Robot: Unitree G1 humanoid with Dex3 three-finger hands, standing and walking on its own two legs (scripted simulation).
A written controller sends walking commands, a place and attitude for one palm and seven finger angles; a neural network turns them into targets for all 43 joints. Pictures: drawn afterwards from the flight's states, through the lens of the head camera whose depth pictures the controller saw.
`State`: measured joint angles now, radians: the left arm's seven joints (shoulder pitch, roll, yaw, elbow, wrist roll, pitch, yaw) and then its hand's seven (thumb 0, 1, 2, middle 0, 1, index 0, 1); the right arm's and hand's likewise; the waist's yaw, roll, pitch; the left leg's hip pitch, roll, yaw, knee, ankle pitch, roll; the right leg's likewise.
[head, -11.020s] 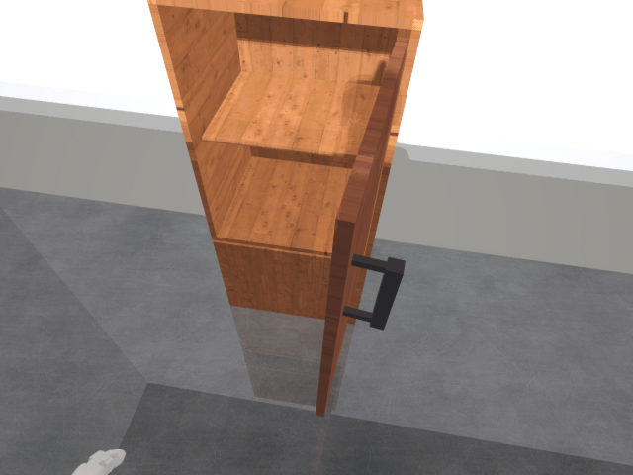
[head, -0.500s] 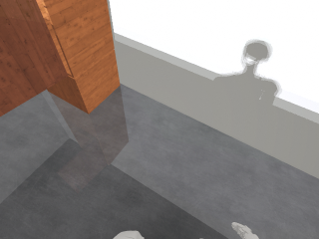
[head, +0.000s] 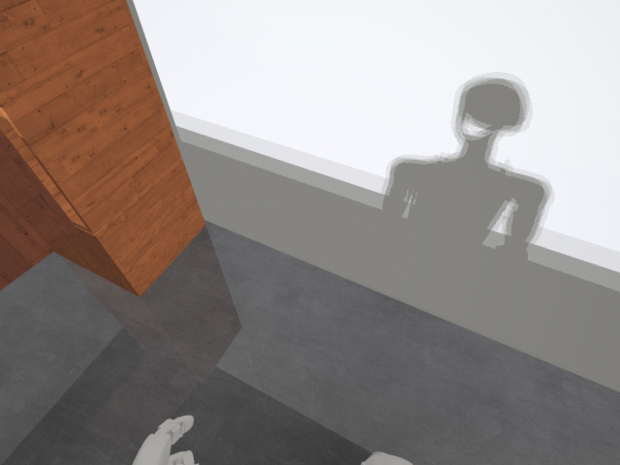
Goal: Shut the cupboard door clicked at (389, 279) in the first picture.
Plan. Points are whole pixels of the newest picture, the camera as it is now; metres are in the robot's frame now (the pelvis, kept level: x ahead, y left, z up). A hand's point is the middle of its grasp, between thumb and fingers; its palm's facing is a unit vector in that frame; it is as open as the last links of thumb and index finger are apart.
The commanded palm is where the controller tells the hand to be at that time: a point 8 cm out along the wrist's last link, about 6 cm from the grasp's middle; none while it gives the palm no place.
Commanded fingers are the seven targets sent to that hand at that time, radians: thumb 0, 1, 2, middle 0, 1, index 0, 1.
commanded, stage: walk to a spot facing it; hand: left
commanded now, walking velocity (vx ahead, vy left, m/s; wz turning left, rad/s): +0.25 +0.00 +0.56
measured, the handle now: out of the picture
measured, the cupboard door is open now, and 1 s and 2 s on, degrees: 83 83 83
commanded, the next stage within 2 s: turn to face it in 0.14 s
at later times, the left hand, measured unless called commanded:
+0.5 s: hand out of the picture +0.08 +0.23 -0.18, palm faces +0.34 -0.92 -0.18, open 7.4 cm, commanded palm none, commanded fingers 0.00 0.90 0.90 -0.20 -0.30 -0.20 -0.30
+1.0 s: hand (143, 431) +0.19 +0.25 -0.12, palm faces +0.51 -0.80 -0.31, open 7.4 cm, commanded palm none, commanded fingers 0.00 0.90 0.90 -0.20 -0.30 -0.20 -0.30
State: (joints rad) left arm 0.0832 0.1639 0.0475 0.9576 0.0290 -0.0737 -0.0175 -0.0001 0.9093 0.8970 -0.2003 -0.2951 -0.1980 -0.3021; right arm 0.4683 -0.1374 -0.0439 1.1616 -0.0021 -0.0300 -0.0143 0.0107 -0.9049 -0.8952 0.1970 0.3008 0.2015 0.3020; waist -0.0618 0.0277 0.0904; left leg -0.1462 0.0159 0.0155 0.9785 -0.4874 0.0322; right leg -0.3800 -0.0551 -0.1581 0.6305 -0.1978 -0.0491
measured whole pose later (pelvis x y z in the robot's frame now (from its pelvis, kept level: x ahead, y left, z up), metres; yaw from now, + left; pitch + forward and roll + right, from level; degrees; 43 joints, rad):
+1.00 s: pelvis +0.20 +0.01 +0.01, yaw +32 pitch +0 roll +1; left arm 0.15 0.19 0.05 0.86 0.02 0.02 0.03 0.00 0.91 0.90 -0.20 -0.30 -0.20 -0.30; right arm 0.24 -0.24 -0.11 0.96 -0.01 0.08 0.01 0.01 -0.90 -0.90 0.20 0.30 0.20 0.30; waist -0.04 0.06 0.06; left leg -0.49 -0.09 -0.09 0.90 -0.42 -0.02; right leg -0.25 -0.05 -0.07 0.54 -0.29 0.00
